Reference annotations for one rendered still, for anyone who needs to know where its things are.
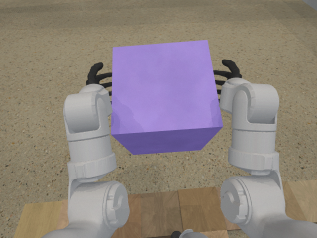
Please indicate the right robot forearm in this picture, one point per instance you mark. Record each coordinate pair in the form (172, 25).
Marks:
(254, 108)

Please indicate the left robot forearm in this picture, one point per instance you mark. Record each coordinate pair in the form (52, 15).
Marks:
(87, 130)

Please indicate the right robot shin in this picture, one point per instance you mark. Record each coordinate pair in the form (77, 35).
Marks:
(186, 231)

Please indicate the left robot upper arm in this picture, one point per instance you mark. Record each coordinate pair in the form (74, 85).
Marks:
(96, 210)

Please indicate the left robot hand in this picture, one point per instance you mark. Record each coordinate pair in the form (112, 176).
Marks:
(93, 78)

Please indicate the right robot upper arm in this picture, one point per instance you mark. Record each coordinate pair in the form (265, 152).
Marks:
(256, 204)

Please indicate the right robot hand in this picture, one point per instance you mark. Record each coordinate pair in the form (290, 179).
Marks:
(234, 73)

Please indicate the carton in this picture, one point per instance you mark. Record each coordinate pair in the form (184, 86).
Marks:
(164, 97)

